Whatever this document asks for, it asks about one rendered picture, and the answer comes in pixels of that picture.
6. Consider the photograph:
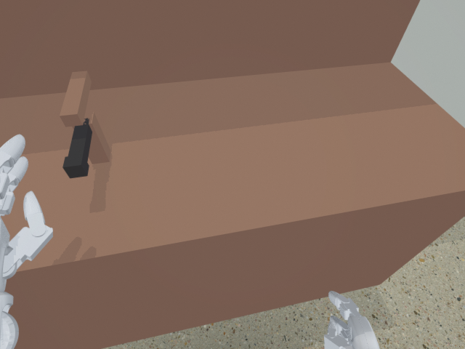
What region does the counter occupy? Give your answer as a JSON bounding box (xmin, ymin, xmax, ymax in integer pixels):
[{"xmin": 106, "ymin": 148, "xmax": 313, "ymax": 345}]
[{"xmin": 0, "ymin": 0, "xmax": 465, "ymax": 349}]

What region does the left robot forearm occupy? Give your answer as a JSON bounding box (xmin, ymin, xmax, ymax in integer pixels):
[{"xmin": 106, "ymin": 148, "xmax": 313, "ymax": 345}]
[{"xmin": 0, "ymin": 292, "xmax": 19, "ymax": 349}]

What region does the tap lever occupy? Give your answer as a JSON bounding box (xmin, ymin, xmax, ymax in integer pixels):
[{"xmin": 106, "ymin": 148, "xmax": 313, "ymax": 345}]
[{"xmin": 63, "ymin": 118, "xmax": 92, "ymax": 178}]

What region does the left robot hand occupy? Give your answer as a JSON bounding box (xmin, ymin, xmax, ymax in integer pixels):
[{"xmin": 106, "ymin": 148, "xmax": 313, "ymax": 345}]
[{"xmin": 0, "ymin": 135, "xmax": 53, "ymax": 292}]

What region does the right robot hand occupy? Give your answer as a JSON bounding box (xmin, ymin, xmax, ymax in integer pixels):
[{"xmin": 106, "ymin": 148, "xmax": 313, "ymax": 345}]
[{"xmin": 324, "ymin": 291, "xmax": 380, "ymax": 349}]

